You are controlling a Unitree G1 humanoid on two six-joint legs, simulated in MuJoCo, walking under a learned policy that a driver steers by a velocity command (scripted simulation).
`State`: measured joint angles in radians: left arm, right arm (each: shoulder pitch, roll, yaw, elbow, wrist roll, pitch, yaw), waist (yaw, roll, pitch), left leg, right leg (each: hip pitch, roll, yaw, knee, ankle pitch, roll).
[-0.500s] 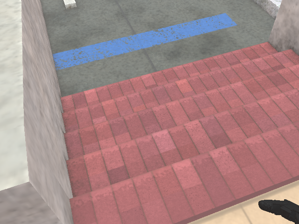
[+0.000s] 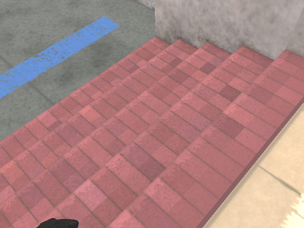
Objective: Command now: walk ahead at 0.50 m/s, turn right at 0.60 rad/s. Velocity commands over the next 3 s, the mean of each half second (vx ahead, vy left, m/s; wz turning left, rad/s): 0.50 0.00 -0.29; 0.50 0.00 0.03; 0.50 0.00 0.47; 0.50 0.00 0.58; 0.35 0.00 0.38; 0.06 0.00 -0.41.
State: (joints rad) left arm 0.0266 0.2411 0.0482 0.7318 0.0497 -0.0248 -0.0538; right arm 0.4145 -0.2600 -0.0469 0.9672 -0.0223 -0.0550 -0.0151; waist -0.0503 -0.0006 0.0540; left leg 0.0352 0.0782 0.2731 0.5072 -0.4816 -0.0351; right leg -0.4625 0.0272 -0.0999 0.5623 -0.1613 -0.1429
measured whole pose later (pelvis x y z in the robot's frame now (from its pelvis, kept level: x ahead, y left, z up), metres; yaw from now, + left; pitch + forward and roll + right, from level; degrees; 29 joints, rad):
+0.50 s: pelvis +0.26 +0.01 +0.01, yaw -6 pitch +1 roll -2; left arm 0.43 0.26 0.05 0.93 0.02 -0.06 0.01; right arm 0.08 -0.24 -0.03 0.74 -0.03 -0.02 0.04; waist 0.07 0.03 0.03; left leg -0.50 0.03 0.05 0.59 -0.13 0.04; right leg 0.10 0.11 0.03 0.25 -0.36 -0.08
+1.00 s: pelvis +0.50 -0.01 +0.02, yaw -3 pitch +0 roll +1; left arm 0.02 0.24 0.02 0.81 0.03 -0.01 -0.03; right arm 0.50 -0.21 -0.02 0.94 0.00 -0.06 0.00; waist -0.08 -0.04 0.04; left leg 0.07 -0.08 0.00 0.19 -0.27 0.07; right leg -0.61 -0.07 0.00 0.65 0.04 -0.01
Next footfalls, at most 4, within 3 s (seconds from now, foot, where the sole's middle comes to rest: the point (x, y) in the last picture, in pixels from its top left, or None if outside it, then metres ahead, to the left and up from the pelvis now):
0.52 left None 0.44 0.08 -0.76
1.10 right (185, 167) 0.72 -0.15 -0.76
1.66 left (135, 153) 0.88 0.10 -0.88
1.96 right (159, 112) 1.19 -0.05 -0.93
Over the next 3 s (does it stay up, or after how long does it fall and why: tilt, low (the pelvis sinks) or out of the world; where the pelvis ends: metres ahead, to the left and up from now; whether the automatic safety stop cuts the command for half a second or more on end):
stays up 1.39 0.26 -0.36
